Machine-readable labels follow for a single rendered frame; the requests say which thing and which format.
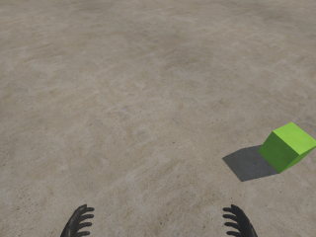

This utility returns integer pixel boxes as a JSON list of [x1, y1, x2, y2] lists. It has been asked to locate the robot right hand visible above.
[[222, 204, 258, 237]]

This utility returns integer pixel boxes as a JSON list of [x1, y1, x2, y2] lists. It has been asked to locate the robot left hand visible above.
[[60, 203, 95, 237]]

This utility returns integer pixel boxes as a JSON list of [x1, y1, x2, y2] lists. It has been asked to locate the carton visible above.
[[258, 122, 316, 173]]

